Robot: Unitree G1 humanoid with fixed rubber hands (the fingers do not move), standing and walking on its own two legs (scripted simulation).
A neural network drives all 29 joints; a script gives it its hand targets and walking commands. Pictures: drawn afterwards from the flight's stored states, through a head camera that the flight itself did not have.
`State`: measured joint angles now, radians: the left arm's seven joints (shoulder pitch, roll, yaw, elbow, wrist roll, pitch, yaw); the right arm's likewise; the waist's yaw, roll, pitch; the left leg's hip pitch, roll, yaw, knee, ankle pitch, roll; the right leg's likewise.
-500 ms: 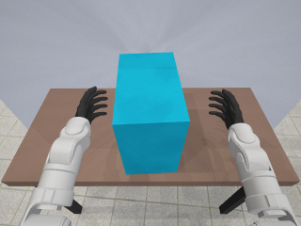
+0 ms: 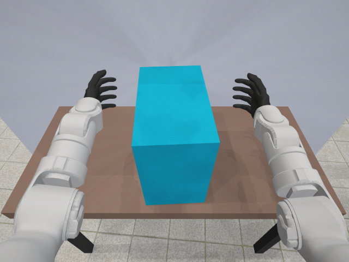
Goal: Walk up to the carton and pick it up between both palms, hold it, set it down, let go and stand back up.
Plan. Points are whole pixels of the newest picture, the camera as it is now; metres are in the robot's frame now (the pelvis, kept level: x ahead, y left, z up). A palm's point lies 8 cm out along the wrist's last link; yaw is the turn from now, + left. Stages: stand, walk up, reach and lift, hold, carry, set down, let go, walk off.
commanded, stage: reach and lift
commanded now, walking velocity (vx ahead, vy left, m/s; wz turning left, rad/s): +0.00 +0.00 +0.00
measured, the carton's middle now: (172, 136) +0.46 +0.00 +0.01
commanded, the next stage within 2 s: none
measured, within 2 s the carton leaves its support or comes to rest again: neither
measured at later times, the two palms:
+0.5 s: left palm (104, 123) +0.42 +0.17 +0.10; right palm (241, 118) +0.42 -0.16 +0.11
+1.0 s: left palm (121, 136) +0.43 +0.14 +0.04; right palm (233, 131) +0.44 -0.16 +0.04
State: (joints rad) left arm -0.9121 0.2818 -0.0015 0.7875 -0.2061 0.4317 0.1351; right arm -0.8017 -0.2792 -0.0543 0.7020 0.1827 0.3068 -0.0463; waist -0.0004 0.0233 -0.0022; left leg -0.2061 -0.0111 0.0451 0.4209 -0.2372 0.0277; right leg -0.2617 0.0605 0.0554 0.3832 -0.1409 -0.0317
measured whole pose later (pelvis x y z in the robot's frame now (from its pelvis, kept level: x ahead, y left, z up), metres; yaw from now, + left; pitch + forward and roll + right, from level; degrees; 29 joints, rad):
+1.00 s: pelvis +0.01 -0.03 -0.02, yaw +1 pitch +17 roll +2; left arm -0.97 0.17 0.00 1.47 -0.23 -0.35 0.10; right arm -0.89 -0.09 -0.05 1.16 0.18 -0.18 -0.13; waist 0.00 -0.01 -0.17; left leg -0.58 -0.01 0.05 0.57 -0.28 0.00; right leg -0.68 0.06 0.04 0.61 -0.22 -0.03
